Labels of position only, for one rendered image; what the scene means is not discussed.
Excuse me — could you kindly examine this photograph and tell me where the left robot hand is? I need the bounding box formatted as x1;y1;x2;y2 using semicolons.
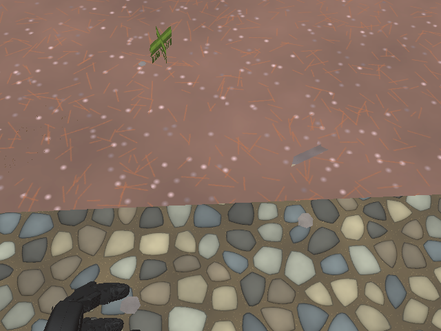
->
44;281;140;331

